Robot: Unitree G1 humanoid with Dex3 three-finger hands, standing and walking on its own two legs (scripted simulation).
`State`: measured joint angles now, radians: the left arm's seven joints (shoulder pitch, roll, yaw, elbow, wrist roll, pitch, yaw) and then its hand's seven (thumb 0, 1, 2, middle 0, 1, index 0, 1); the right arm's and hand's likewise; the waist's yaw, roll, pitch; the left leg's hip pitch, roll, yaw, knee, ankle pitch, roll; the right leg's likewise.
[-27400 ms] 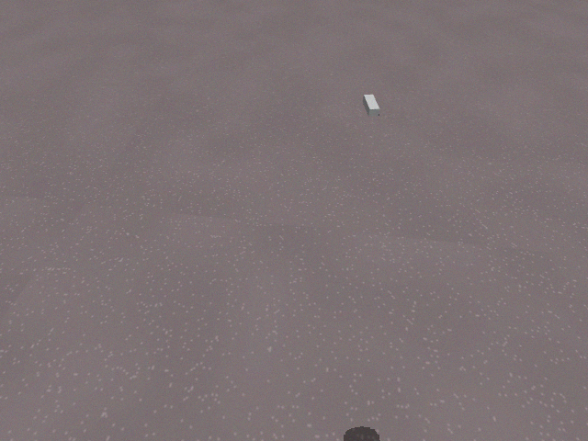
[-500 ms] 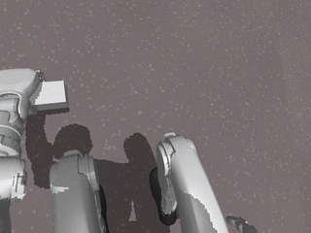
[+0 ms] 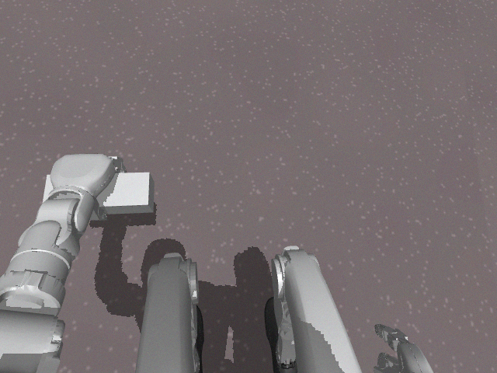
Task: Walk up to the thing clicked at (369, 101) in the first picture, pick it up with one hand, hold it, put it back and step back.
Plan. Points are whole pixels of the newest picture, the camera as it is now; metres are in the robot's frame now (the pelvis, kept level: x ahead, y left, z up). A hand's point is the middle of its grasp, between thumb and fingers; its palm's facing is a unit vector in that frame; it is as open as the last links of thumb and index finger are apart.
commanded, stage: lift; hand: left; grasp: from above
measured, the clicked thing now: (102, 194) +0.43 +0.25 -0.13
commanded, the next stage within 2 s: hold in 0.96 s
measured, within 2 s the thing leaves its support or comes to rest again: neither
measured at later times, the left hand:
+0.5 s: hand (26, 177) +0.37 +0.25 +0.10, palm faces -0.46 -0.06 -0.89, open 9.2 cm
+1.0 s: hand out of the picture +0.38 +0.24 +0.18, palm faces -0.46 -0.06 -0.89, open 9.2 cm
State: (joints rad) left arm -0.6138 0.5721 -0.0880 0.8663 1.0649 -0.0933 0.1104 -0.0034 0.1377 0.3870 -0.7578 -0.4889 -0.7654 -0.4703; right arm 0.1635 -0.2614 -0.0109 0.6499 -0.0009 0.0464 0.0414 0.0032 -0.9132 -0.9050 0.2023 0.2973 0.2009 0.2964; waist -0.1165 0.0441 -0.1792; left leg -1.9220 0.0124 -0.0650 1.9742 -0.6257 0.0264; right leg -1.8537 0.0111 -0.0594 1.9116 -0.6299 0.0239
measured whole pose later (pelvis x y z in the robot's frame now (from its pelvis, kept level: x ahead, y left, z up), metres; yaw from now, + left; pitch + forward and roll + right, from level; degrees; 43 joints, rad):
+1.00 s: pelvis +0.07 +0.00 +0.27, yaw +2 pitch +11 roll -1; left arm -0.33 0.41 -0.19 0.82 1.02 -0.03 0.14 0.00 0.10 0.40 -0.80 -0.46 -0.81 -0.44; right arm 0.25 -0.24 -0.05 0.72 0.04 0.04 -0.05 0.01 -0.91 -0.90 0.20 0.30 0.20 0.30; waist -0.05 0.03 -0.08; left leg -0.68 0.02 0.02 0.87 -0.39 0.02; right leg -0.65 0.01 0.02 0.82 -0.37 0.02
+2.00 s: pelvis +0.08 +0.00 +0.30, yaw +2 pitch +3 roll +0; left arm -0.24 0.42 -0.22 0.67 1.00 -0.06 -0.01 0.00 0.11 0.45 -0.74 -0.52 -0.75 -0.50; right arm 0.20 -0.26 -0.03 0.68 0.06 0.09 -0.07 0.01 -0.90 -0.90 0.20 0.30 0.20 0.30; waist -0.01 0.04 -0.03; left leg -0.35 0.01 0.04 0.57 -0.27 0.01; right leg -0.34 0.01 0.04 0.56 -0.27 0.01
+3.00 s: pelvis +0.08 +0.00 +0.31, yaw +2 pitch +1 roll +0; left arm -0.22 0.43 -0.22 0.62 1.00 -0.07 -0.02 0.00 0.10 0.48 -0.73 -0.54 -0.74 -0.51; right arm 0.18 -0.25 -0.03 0.68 0.07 0.12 -0.07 0.01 -0.90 -0.90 0.20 0.30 0.20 0.30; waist 0.00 0.04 0.00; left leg -0.27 0.01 0.04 0.48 -0.24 0.01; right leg -0.27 0.00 0.04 0.48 -0.24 0.01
